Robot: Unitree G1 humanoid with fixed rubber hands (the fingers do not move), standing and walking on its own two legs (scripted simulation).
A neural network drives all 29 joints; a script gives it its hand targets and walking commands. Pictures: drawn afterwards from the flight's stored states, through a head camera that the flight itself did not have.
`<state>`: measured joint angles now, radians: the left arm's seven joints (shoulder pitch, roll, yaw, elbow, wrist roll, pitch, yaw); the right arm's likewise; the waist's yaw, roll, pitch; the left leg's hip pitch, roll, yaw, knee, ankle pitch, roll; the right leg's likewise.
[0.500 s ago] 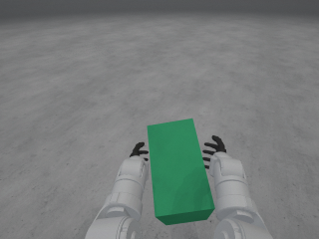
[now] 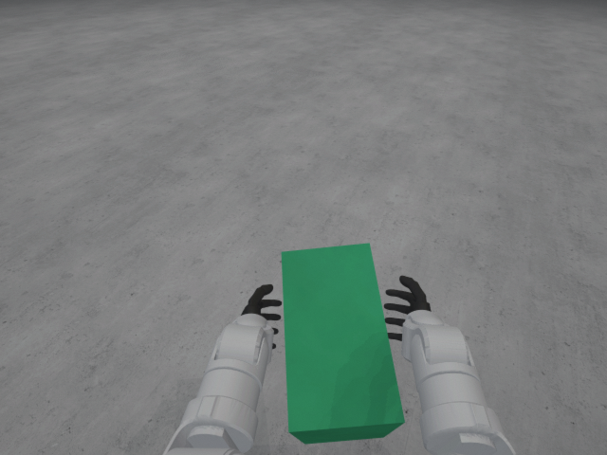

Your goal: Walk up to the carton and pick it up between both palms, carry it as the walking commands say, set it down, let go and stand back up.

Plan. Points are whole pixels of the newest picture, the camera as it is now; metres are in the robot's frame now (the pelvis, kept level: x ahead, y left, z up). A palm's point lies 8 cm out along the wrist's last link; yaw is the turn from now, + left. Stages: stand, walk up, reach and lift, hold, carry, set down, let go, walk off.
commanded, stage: set down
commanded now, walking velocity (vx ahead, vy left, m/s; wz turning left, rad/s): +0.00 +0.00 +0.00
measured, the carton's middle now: (335, 349) +0.35 -0.06 -0.11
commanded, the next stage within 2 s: none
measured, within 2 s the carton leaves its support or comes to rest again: neither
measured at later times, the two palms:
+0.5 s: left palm (282, 345) +0.31 +0.03 -0.03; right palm (438, 368) +0.26 -0.20 -0.04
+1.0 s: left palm (293, 363) +0.34 +0.02 -0.13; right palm (427, 381) +0.28 -0.21 -0.12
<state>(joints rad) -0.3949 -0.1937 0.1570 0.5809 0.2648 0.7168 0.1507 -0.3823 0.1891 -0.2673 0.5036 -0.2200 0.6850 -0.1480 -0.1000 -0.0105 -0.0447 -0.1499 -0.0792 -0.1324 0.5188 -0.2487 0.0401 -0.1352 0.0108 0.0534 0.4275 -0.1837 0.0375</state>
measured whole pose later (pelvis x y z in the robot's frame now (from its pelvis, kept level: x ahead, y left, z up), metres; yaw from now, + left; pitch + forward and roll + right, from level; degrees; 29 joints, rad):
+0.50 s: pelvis -0.01 +0.00 -0.02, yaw -2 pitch +1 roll -1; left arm -0.49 -0.23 0.22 0.79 0.30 0.43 0.16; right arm -0.33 0.17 -0.35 0.51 -0.25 0.50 -0.09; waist -0.13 0.02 0.01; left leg -0.38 -0.09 -0.10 0.67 -0.30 0.04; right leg -0.40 0.03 0.11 0.63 -0.25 0.04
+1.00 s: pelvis -0.03 -0.02 -0.07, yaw -2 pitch +19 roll -1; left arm -0.62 -0.21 0.29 0.78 0.29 0.22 0.20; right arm -0.50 0.23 -0.43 0.57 -0.22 0.24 -0.20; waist -0.13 0.03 -0.04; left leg -0.97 -0.09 -0.13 1.02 -0.38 -0.01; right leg -0.99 0.09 0.09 0.96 -0.32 0.02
